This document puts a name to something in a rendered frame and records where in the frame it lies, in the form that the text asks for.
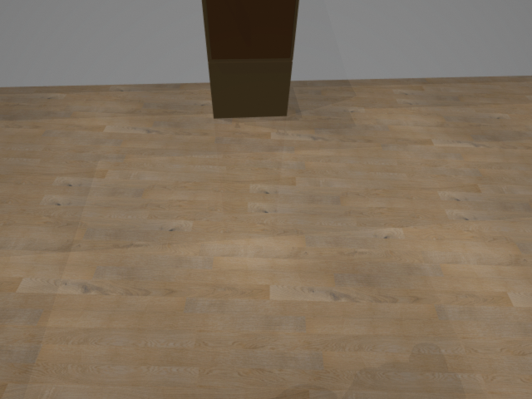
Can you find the cupboard door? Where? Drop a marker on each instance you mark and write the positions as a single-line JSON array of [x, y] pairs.
[[250, 29]]

